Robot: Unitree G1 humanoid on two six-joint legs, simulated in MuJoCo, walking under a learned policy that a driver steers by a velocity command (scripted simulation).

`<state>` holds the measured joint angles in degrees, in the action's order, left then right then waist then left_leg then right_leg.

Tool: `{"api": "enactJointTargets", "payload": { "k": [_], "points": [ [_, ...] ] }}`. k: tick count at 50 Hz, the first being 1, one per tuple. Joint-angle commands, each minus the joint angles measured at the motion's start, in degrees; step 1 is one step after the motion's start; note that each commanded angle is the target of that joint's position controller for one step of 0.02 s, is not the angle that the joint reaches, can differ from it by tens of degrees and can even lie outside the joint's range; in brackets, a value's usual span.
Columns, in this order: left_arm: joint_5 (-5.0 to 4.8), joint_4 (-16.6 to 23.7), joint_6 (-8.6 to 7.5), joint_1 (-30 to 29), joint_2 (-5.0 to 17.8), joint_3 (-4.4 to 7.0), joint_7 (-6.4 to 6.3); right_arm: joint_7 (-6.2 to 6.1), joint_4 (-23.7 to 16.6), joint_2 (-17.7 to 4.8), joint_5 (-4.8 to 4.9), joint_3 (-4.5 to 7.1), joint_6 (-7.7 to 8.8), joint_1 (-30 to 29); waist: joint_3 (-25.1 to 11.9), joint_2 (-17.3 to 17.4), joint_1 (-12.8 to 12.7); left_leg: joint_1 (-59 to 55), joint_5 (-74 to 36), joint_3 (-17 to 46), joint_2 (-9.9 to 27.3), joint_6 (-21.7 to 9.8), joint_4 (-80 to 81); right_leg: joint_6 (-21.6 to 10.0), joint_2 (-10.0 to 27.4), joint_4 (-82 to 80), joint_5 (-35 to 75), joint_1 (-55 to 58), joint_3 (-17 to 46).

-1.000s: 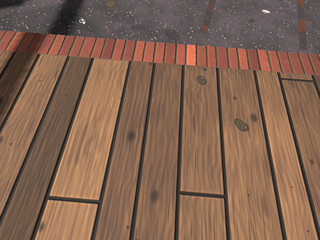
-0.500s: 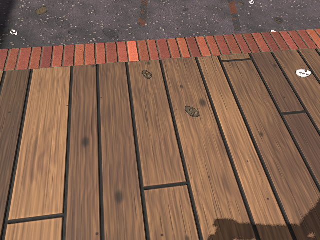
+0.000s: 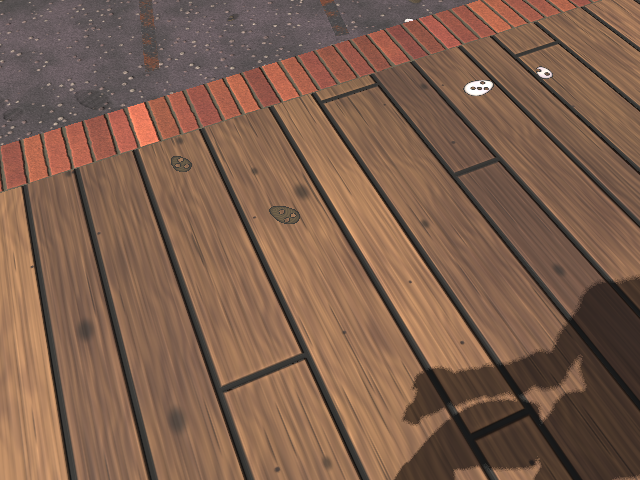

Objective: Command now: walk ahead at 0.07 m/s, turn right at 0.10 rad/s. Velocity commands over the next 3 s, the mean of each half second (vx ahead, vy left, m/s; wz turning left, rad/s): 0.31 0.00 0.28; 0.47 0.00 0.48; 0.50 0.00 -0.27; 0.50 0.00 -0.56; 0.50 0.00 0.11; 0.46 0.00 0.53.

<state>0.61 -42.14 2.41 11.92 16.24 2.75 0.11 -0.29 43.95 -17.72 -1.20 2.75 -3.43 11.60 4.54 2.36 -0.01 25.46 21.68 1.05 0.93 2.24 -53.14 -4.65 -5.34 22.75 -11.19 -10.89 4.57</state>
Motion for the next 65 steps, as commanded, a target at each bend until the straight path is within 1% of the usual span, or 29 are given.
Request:
{"api": "enactJointTargets", "payload": {
  "k": [1,4,8,12,13,14,15,17,21,26,30,32,34,35,36,37,38,39,41,46,51,54,57,59,60,61,62,63,65],
  "points": [
    [0.96,1.0,-0.93,3.3,6.4,1.02,-0.41,0.53,-2.3,-2.8,-0.49,0.21,0.42,-0.2,-6.4,-10.1,-2.6,-2.1,-0.3,-1.5,0.1,-0.7,6.2,-7.9,14.5,-9.9,-2.6,4.5,11.6],
    [1.65,-0.6,-1.11,4.8,9.2,1.57,-0.22,1.43,-2.4,-4.3,-0.42,0.46,1.13,-2.6,-1.5,-10.5,-3.8,-0.5,1.7,-1.7,-0.9,-2.6,9.7,-8.7,17.1,-13.7,-20.2,3.4,15.6],
    [1.46,-2.0,-2.78,4.9,9.8,1.82,-0.64,1.89,-1.8,-3.4,-0.15,0.07,2.83,-2.4,0.8,-7.2,-2.9,-1.8,3.4,-1.0,-1.2,-5.5,14.4,-9.1,19.6,-14.3,-21.3,3.9,15.2],
    [0.55,-1.9,-3.65,1.1,8.8,1.82,-0.49,1.68,2.0,-2.4,-0.02,0.06,4.40,6.6,0.3,-4.4,2.9,-22.5,-2.3,-3.4,-3.8,-8.6,30.7,-5.7,15.3,-6.3,-20.1,-7.8,5.8],
    [1.08,-1.1,-4.04,-0.5,6.1,1.03,-0.40,1.28,4.0,-4.8,-0.30,0.78,5.06,12.7,-1.0,1.1,5.3,-31.0,3.0,5.7,1.0,-10.1,35.0,-3.5,11.7,4.3,-17.9,-15.2,0.6],
    [1.12,2.2,-4.79,-3.8,1.7,-0.41,0.22,0.94,4.2,-10.9,-0.34,2.32,5.62,18.5,-3.0,12.9,7.4,-37.5,18.8,32.6,16.3,-15.9,44.3,0.3,3.1,23.0,-17.5,-28.2,-8.7],
    [2.47,2.9,-5.08,-6.0,5.7,0.45,0.26,1.38,4.9,-11.2,0.20,2.53,5.71,18.0,2.2,7.0,6.3,-32.6,17.7,41.1,19.7,-19.5,46.4,0.7,2.2,29.6,-19.7,-35.0,-4.5],
    [1.66,1.3,-5.82,-3.9,6.8,0.64,1.31,1.44,3.8,-7.6,0.52,1.87,6.18,12.6,3.6,1.7,2.5,-29.8,6.7,31.0,14.2,-18.3,44.5,1.6,6.7,33.5,-10.6,-33.8,-1.8],
    [2.64,1.0,-5.07,-4.6,5.7,0.14,2.11,0.75,5.1,-5.7,1.18,1.56,6.98,13.6,-0.5,2.2,1.4,-30.1,-21.2,19.6,7.7,-15.5,42.9,5.1,7.1,33.1,-2.5,-30.9,-4.5],
    [1.80,5.2,-4.57,-14.7,4.0,-1.12,2.29,0.22,7.1,-5.8,1.00,1.96,6.71,18.0,0.9,2.5,3.9,-26.3,-33.1,17.0,5.1,-15.0,41.5,7.1,6.0,24.5,2.6,-31.1,-7.1],
    [0.92,7.8,-4.97,-19.6,4.3,-1.66,2.27,-0.38,7.7,-7.1,0.68,2.39,6.59,18.7,1.0,3.8,4.9,-25.3,-38.9,18.9,6.1,-13.6,40.0,5.6,4.3,13.9,7.1,-24.3,-6.8],
    [0.68,6.7,-5.21,-14.5,6.0,-1.18,1.56,-0.67,6.8,-8.0,0.72,2.61,6.79,15.0,-0.7,4.0,1.5,-23.2,-44.8,19.0,6.3,-11.2,37.0,3.7,3.2,9.6,6.7,-14.1,-6.0],
    [0.42,2.2,-5.73,-0.1,9.3,0.33,0.05,-0.18,6.1,-9.2,0.76,2.91,7.17,12.1,-8.3,2.2,-4.8,-21.1,-55.5,17.0,3.4,-8.5,21.6,1.5,1.6,6.4,4.6,4.2,-6.0],
    [1.26,0.7,-6.37,8.4,11.5,1.17,-1.00,0.30,5.3,-7.9,1.13,2.66,7.57,11.6,-13.9,-0.1,-8.4,-14.1,-45.2,15.6,0.2,-7.6,8.6,-0.1,8.2,5.3,0.2,17.2,-0.1],
    [3.15,0.8,-6.63,14.1,15.4,2.17,-1.83,0.24,3.6,-0.9,1.99,1.16,7.89,15.2,-22.0,-11.7,-7.4,-2.5,-10.0,10.3,-5.7,-6.9,-9.3,-3.2,25.2,2.1,-14.4,29.8,20.3],
    [2.60,1.4,-5.78,9.3,16.8,2.53,-1.55,0.27,2.4,-2.5,1.73,1.17,7.27,18.8,-23.7,-19.4,-3.0,6.6,9.2,7.0,-8.6,-6.7,-19.1,-8.0,31.9,-7.4,-19.4,27.4,43.6],
    [1.68,2.1,-5.55,4.2,11.0,1.74,-1.28,0.13,3.8,-5.5,0.10,1.71,6.41,15.7,-13.9,-10.2,-1.5,9.4,3.7,6.7,-3.6,-7.2,-21.7,-8.0,29.5,-8.2,-24.1,18.4,37.4],
    [1.29,2.3,-5.76,1.3,6.6,0.74,-1.00,0.81,3.7,-5.5,-0.22,1.72,6.14,11.8,-7.7,-4.9,-1.5,8.5,-1.1,5.4,-1.5,-7.2,-19.5,-7.1,26.2,-8.8,-19.4,10.9,26.7],
    [1.52,0.8,-6.48,1.5,4.7,0.12,-0.99,1.84,3.4,-3.8,-0.64,1.66,5.33,9.7,-3.8,-6.4,-0.1,6.0,-3.0,4.4,1.2,-6.7,-15.7,-5.4,21.7,-11.0,-6.4,3.6,14.1],
    [0.57,-3.2,-9.18,6.2,4.4,0.16,0.31,3.27,1.2,-0.8,-1.17,0.60,4.09,4.2,-2.4,-6.9,0.5,9.3,-7.5,4.6,1.5,-6.0,-9.3,-6.8,20.4,-14.7,8.4,2.6,3.6],
    [-0.16,-6.3,-8.83,8.9,4.2,-0.11,0.93,4.26,-2.6,1.1,-1.43,-1.33,5.11,-8.0,-0.6,-6.7,-0.5,6.0,-18.4,-2.4,1.8,-4.3,10.9,-5.5,15.4,-15.3,15.9,0.7,-4.8],
    [-0.05,-8.4,-8.23,13.0,6.7,0.44,0.86,3.96,-3.9,0.7,-0.99,-1.84,5.61,-12.9,-0.7,-6.5,-2.3,2.3,-18.3,-4.5,0.9,-3.9,16.9,-5.7,17.0,-13.1,21.0,3.5,-2.4],
    [0.38,-9.8,-7.33,14.2,8.2,0.92,0.49,2.82,-3.8,-1.1,-0.97,-1.44,6.43,-11.6,-1.6,-7.1,-1.1,-1.8,-12.8,-4.3,-0.7,-5.1,21.6,-5.0,18.4,-7.3,28.0,8.3,0.1],
    [-0.18,-10.4,-6.96,14.5,7.0,0.57,0.44,1.55,0.6,-4.1,-2.04,-0.04,7.73,1.6,-8.8,-4.4,4.6,-20.7,-13.6,-3.4,-1.2,-7.4,27.7,-3.0,14.3,9.3,31.4,4.5,-2.8],
    [-0.61,-8.0,-7.24,13.2,4.1,-0.29,0.54,0.52,2.0,-8.9,-3.30,1.29,8.19,11.8,-16.7,1.4,8.7,-35.0,-6.8,10.3,12.3,-10.3,29.2,-1.7,11.1,25.3,14.3,-5.9,-4.9],
    [-1.89,-6.4,-6.92,19.2,-2.4,-1.51,0.32,-0.05,2.1,-14.0,-3.06,2.55,7.49,13.1,-22.9,12.8,5.8,-46.1,-4.9,32.5,27.1,-16.1,34.7,0.1,2.9,42.1,-20.0,-23.5,-7.5],
    [-0.50,-7.8,-5.92,15.9,5.1,0.49,-0.42,0.00,1.8,-9.7,-1.07,2.09,6.87,10.8,-18.1,4.1,6.3,-39.3,-0.5,32.2,24.6,-16.1,36.5,-0.6,5.5,46.8,-17.8,-26.9,-2.4],
    [-0.54,-7.2,-5.86,12.5,4.9,0.94,-0.06,0.10,1.4,-5.3,-0.78,0.82,7.09,5.8,-9.9,2.7,4.0,-32.3,-2.9,23.3,21.2,-14.5,38.1,-0.9,7.7,46.0,-12.6,-27.6,-1.3],
    [-0.01,-7.7,-5.12,10.9,3.0,1.07,0.53,0.24,1.6,-1.1,-0.60,-0.12,8.03,2.0,-4.6,3.3,1.3,-23.3,-13.1,11.8,16.4,-11.4,41.4,-0.1,10.1,42.7,-7.6,-24.2,-1.9]
  ]
}}
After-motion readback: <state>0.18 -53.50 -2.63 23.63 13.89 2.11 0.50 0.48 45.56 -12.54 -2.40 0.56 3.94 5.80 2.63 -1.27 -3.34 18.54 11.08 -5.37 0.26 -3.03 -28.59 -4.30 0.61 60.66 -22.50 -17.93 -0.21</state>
